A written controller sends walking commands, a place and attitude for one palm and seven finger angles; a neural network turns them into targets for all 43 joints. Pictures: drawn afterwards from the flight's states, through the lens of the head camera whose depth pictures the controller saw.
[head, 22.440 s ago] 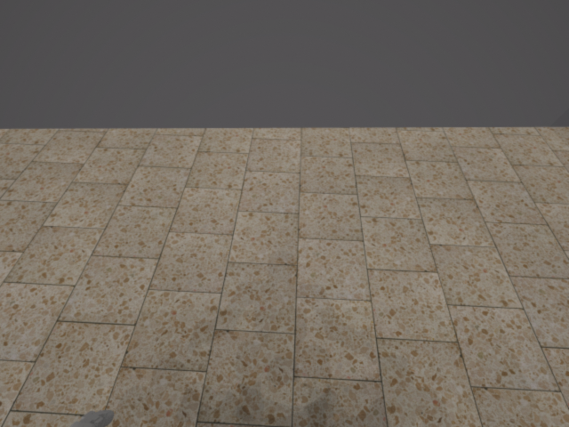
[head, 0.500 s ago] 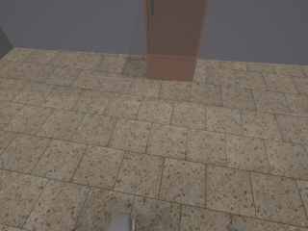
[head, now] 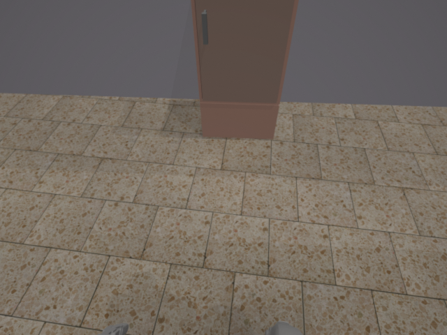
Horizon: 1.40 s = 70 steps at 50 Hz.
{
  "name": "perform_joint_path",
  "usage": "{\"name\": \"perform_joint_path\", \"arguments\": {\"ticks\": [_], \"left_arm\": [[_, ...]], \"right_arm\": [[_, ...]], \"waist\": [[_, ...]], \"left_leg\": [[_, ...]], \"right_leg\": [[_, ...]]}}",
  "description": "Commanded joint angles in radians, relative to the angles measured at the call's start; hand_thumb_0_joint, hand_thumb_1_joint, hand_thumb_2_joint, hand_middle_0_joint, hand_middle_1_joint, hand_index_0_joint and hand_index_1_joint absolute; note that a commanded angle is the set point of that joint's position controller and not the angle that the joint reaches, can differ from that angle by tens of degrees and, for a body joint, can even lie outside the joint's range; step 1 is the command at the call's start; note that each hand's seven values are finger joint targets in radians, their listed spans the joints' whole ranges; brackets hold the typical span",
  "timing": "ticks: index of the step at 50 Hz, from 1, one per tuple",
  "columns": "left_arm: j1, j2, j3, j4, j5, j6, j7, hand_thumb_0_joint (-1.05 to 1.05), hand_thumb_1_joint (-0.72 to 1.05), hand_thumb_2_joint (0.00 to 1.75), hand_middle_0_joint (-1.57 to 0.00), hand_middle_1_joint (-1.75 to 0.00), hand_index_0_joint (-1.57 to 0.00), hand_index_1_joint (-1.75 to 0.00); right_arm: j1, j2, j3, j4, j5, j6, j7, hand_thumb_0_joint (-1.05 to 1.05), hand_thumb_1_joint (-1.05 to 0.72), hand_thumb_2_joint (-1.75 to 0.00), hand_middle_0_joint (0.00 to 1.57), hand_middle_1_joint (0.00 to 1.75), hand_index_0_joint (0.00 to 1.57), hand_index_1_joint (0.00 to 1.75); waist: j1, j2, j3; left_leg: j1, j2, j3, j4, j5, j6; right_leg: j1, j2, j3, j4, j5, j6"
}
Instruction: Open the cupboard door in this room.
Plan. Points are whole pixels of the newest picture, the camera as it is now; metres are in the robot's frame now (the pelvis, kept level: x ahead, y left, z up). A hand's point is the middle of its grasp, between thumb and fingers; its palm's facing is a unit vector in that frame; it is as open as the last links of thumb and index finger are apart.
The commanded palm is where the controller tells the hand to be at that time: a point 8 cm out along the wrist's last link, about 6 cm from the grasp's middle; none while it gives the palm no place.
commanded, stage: turn or walk to find it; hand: left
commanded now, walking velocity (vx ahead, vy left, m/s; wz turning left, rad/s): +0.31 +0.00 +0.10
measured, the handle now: (205, 27) +1.35 +0.12 -0.04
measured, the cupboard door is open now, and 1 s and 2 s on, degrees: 0 0 0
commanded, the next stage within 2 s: stand and wait in 0.02 s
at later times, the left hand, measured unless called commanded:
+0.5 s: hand out of the picture +0.13 +0.15 -0.19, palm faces +0.11 -0.98 -0.18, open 7.3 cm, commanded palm none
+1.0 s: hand out of the picture +0.15 +0.15 -0.18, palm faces +0.04 -0.98 -0.17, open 7.4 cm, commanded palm none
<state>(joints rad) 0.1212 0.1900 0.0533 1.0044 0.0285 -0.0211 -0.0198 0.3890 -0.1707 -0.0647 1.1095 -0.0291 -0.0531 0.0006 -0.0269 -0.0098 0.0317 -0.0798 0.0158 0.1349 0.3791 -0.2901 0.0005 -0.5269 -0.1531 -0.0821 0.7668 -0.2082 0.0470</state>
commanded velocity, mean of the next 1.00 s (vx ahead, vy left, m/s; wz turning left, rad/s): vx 0.00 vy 0.00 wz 0.00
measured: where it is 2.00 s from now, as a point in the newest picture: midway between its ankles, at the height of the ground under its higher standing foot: outside the picture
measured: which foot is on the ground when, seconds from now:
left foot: down 0.00-0.08, up 0.10-0.42, down 0.44-1.00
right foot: up 0.00-0.06, down 0.08-1.00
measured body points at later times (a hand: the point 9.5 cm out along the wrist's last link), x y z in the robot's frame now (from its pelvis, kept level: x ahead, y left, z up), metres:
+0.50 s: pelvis +0.13 -0.03 +0.00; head +0.14 -0.02 +0.44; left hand +0.13 +0.20 -0.17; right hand +0.21 -0.26 -0.15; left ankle +0.16 +0.09 -0.74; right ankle +0.13 -0.14 -0.74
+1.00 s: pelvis +0.17 -0.01 +0.00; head +0.18 +0.00 +0.45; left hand +0.15 +0.21 -0.16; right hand +0.16 -0.23 -0.15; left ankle +0.16 +0.09 -0.74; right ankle +0.13 -0.14 -0.74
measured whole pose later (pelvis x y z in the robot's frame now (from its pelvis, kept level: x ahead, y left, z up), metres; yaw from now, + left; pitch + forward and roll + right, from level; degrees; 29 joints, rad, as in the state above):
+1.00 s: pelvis +0.17 -0.01 +0.00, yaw +1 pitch -1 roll +0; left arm 0.29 0.15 -0.01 1.16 0.01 -0.02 0.04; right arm 0.28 -0.13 0.00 1.16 -0.01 -0.02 -0.03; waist 0.01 -0.02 0.03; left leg -0.15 0.03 0.17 0.40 -0.23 0.02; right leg -0.08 -0.09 -0.15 0.38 -0.28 0.04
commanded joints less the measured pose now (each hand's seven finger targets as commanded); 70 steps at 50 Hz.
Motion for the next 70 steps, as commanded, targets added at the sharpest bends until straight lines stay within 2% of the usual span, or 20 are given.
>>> {"name": "perform_joint_path", "arguments": {"ticks": [1, 2, 3, 4, 5, 6, 8, 10, 12, 17, 19, 20, 22, 24, 25, 29, 34, 42, 49, 70], "left_arm": [[0.018, 0.037, 0.009, -0.049, 0.0, -0.026, -0.007, 0.0, 0.9, 0.9, -0.2, -0.3, -0.2, -0.3], [0.118, 0.064, 0.012, -0.012, 0.001, -0.034, -0.004, 0.0, 0.9, 0.9, -0.2, -0.3, -0.2, -0.3], [0.246, 0.126, 0.023, 0.032, 0.003, -0.047, 0.006, 0.0, 0.9, 0.9, -0.2, -0.3, -0.2, -0.3], [0.376, 0.233, 0.048, 0.073, 0.005, -0.057, 0.021, 0.0, 0.9, 0.9, -0.2, -0.3, -0.2, -0.3], [0.37, 0.26, 0.052, 0.073, -0.017, -0.059, 0.027, 0.0, 0.9, 0.9, -0.2, -0.3, -0.2, -0.3], [0.286, 0.219, 0.043, 0.056, -0.015, -0.056, 0.032, 0.0, 0.9, 0.9, -0.2, -0.3, -0.2, -0.3], [0.166, 0.14, 0.02, 0.031, -0.016, -0.051, 0.042, 0.0, 0.9, 0.9, -0.2, -0.3, -0.2, -0.3], [0.113, 0.09, -0.002, 0.023, -0.012, -0.051, 0.045, 0.0, 0.9, 0.9, -0.2, -0.3, -0.2, -0.3], [0.08, 0.074, -0.015, 0.019, -0.013, -0.047, 0.044, 0.0, 0.9, 0.9, -0.2, -0.3, -0.2, -0.3], [0.097, 0.09, -0.007, 0.041, -0.012, -0.032, 0.046, 0.0, 0.9, 0.9, -0.2, -0.3, -0.2, -0.3], [0.089, 0.095, -0.008, 0.056, -0.017, -0.026, 0.047, 0.0, 0.9, 0.9, -0.2, -0.3, -0.2, -0.3], [0.087, 0.091, -0.011, 0.062, -0.02, -0.023, 0.047, 0.0, 0.9, 0.9, -0.2, -0.3, -0.2, -0.3], [0.151, 0.047, -0.022, 0.076, -0.022, -0.011, 0.047, 0.0, 0.9, 0.9, -0.2, -0.3, -0.2, -0.3], [0.176, 0.031, -0.032, 0.099, -0.022, 0.0, 0.046, 0.0, 0.9, 0.9, -0.2, -0.3, -0.2, -0.3], [0.185, 0.04, -0.036, 0.11, -0.024, 0.002, 0.046, 0.0, 0.9, 0.9, -0.2, -0.3, -0.2, -0.3], [0.225, 0.045, -0.049, 0.147, -0.02, -0.009, 0.049, 0.0, 0.9, 0.9, -0.2, -0.3, -0.2, -0.3], [0.241, 0.034, -0.051, 0.154, -0.019, -0.01, 0.056, 0.0, 0.9, 0.9, -0.2, -0.3, -0.2, -0.3], [0.27, 0.023, -0.049, 0.153, -0.019, -0.004, 0.064, 0.0, 0.9, 0.9, -0.2, -0.3, -0.2, -0.3], [0.266, 0.025, -0.049, 0.144, -0.022, 0.005, 0.067, 0.0, 0.9, 0.9, -0.2, -0.3, -0.2, -0.3], [0.288, 0.006, -0.048, 0.137, -0.02, -0.001, 0.071, 0.0, 0.9, 0.9, -0.2, -0.3, -0.2, -0.3]], "right_arm": [[0.017, -0.142, -0.025, -0.045, 0.0, -0.013, -0.013, 0.0, -0.9, -0.9, 0.2, 0.3, 0.2, 0.3], [0.019, -0.132, -0.02, -0.041, 0.004, -0.01, -0.013, 0.0, -0.9, -0.9, 0.2, 0.3, 0.2, 0.3], [0.023, -0.109, -0.015, -0.04, 0.012, -0.013, -0.008, 0.0, -0.9, -0.9, 0.2, 0.3, 0.2, 0.3], [0.033, -0.029, 0.005, -0.067, 0.018, -0.019, -0.003, 0.0, -0.9, -0.9, 0.2, 0.3, 0.2, 0.3], [0.029, -0.079, 0.005, -0.077, 0.023, -0.003, -0.014, 0.0, -0.9, -0.9, 0.2, 0.3, 0.2, 0.3], [-0.025, -0.072, 0.0, -0.075, 0.021, 0.003, -0.016, 0.0, -0.9, -0.9, 0.2, 0.3, 0.2, 0.3], [-0.064, -0.045, 0.007, -0.066, 0.015, 0.014, -0.012, 0.0, -0.9, -0.9, 0.2, 0.3, 0.2, 0.3], [-0.029, -0.015, 0.015, -0.048, 0.011, 0.036, -0.008, 0.0, -0.9, -0.9, 0.2, 0.3, 0.2, 0.3], [0.003, 0.005, 0.025, -0.035, 0.015, 0.051, -0.008, 0.0, -0.9, -0.9, 0.2, 0.3, 0.2, 0.3], [-0.071, -0.003, 0.032, -0.053, 0.013, 0.045, -0.006, 0.0, -0.9, -0.9, 0.2, 0.3, 0.2, 0.3], [-0.068, -0.017, 0.034, -0.045, 0.012, 0.038, -0.008, 0.0, -0.9, -0.9, 0.2, 0.3, 0.2, 0.3], [-0.057, -0.035, 0.034, -0.036, 0.011, 0.031, -0.007, 0.0, -0.9, -0.9, 0.2, 0.3, 0.2, 0.3], [-0.078, -0.101, 0.03, -0.034, 0.012, 0.019, -0.012, 0.0, -0.9, -0.9, 0.2, 0.3, 0.2, 0.3], [-0.13, -0.11, 0.038, -0.031, 0.016, 0.019, -0.021, 0.0, -0.9, -0.9, 0.2, 0.3, 0.2, 0.3], [-0.149, -0.102, 0.042, -0.033, 0.02, 0.023, -0.024, 0.0, -0.9, -0.9, 0.2, 0.3, 0.2, 0.3], [-0.143, -0.075, 0.045, -0.022, 0.023, 0.022, -0.029, 0.0, -0.9, -0.9, 0.2, 0.3, 0.2, 0.3], [-0.114, -0.071, 0.046, -0.006, 0.024, 0.021, -0.032, 0.0, -0.9, -0.9, 0.2, 0.3, 0.2, 0.3], [-0.084, -0.07, 0.047, 0.014, 0.022, 0.017, -0.036, 0.0, -0.9, -0.9, 0.2, 0.3, 0.2, 0.3], [-0.052, -0.058, 0.051, 0.032, 0.024, 0.023, -0.034, 0.0, -0.9, -0.9, 0.2, 0.3, 0.2, 0.3], [-0.008, -0.017, 0.045, 0.051, 0.026, 0.025, -0.035, 0.0, -0.9, -0.9, 0.2, 0.3, 0.2, 0.3]], "waist": [[0.026, 0.1, 0.023], [0.071, 0.053, -0.023], [0.125, -0.049, -0.088], [0.149, -0.305, -0.17], [0.139, -0.31, -0.221], [0.127, -0.235, -0.138], [0.075, -0.062, -0.033], [0.026, -0.108, -0.019], [0.001, -0.138, -0.023], [0.025, -0.153, -0.024], [0.01, -0.137, -0.017], [0.0, -0.085, -0.026], [0.026, 0.077, -0.025], [0.038, 0.196, -0.005], [0.044, 0.212, 0.0], [0.031, 0.074, -0.015], [0.022, 0.018, 0.002], [0.029, 0.014, 0.002], [0.035, 0.015, 0.057], [0.025, 0.005, 0.063]], "left_leg": [[-0.088, 0.233, -0.155, -0.039, 0.222, 0.118], [-0.106, 0.186, -0.113, 0.087, 0.277, 0.082], [-0.25, 0.134, -0.068, 0.294, 0.233, 0.041], [-0.481, 0.016, 0.015, 0.583, -0.158, -0.008], [-0.481, 0.033, -0.098, 0.735, -0.318, -0.012], [-0.505, 0.066, -0.13, 0.818, -0.279, -0.014], [-0.496, 0.115, -0.139, 0.799, -0.157, -0.023], [-0.386, 0.118, -0.108, 0.675, -0.113, -0.041], [-0.301, 0.099, -0.072, 0.565, -0.066, -0.054], [-0.221, 0.076, -0.043, 0.295, 0.01, -0.058], [-0.126, 0.077, -0.033, 0.164, 0.112, -0.056], [-0.059, 0.085, -0.044, 0.079, 0.199, -0.055], [-0.029, 0.187, -0.135, 0.025, 0.365, -0.009], [-0.115, 0.216, -0.18, -0.052, 0.326, 0.032], [-0.143, 0.211, -0.18, -0.099, 0.266, 0.037], [-0.045, 0.154, -0.101, -0.036, 0.329, 0.006], [-0.031, 0.151, -0.099, -0.049, 0.332, 0.01], [-0.02, 0.143, -0.094, -0.044, 0.386, 0.02], [-0.064, 0.137, -0.095, -0.062, 0.312, 0.021], [-0.074, 0.125, -0.083, -0.049, 0.253, 0.023]], "right_leg": [[0.214, 0.063, -0.059, -0.227, 0.021, -0.014], [0.36, 0.087, -0.071, -0.295, 0.063, -0.022], [0.592, -0.004, 0.036, -0.322, 0.118, -0.058], [0.789, -0.281, 0.35, -0.371, 0.35, -0.149], [0.73, -0.353, 0.426, -0.424, 0.465, -0.21], [0.619, -0.336, 0.386, -0.437, 0.445, -0.238], [0.476, -0.268, 0.223, -0.447, 0.44, -0.212], [0.341, -0.202, 0.084, -0.471, 0.459, -0.174], [0.272, -0.151, 0.018, -0.492, 0.418, -0.164], [0.305, -0.119, 0.024, -0.474, 0.319, -0.172], [0.272, -0.103, 0.018, -0.45, 0.226, -0.147], [0.254, -0.079, 0.012, -0.414, 0.178, -0.122], [0.241, 0.006, -0.008, -0.377, 0.023, -0.053], [0.326, 0.028, -0.023, -0.374, -0.014, -0.02], [0.37, 0.03, -0.024, -0.374, -0.022, -0.014], [0.371, -0.004, 0.01, -0.455, 0.128, -0.032], [0.373, -0.005, 0.01, -0.463, 0.131, -0.031], [0.395, -0.008, 0.006, -0.443, 0.156, -0.035], [0.39, -0.006, 0.004, -0.446, 0.098, -0.037], [0.373, 0.001, 0.015, -0.447, 0.11, -0.046]]}}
